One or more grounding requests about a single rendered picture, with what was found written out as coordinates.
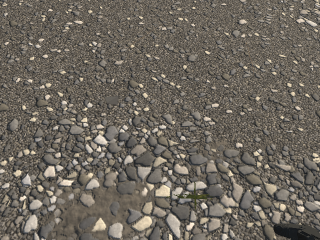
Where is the robot right hand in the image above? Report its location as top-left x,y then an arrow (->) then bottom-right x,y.
273,223 -> 320,240

